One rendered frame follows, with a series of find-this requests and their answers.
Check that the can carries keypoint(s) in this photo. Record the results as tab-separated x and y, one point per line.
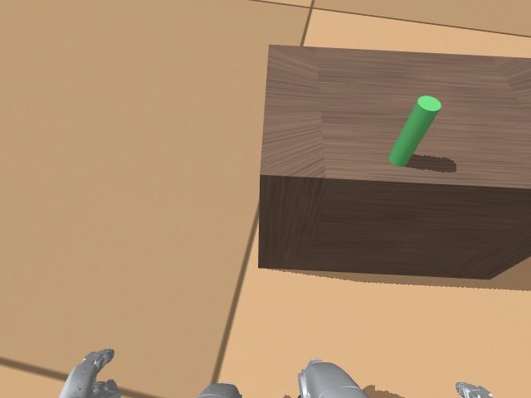
420	119

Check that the right robot hand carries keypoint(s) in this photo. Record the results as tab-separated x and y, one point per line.
469	391

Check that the left robot hand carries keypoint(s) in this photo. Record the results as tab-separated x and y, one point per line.
81	381

